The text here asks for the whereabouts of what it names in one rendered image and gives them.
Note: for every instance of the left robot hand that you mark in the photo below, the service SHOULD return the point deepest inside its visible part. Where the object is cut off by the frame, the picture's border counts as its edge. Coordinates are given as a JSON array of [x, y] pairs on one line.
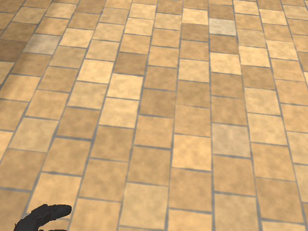
[[41, 215]]

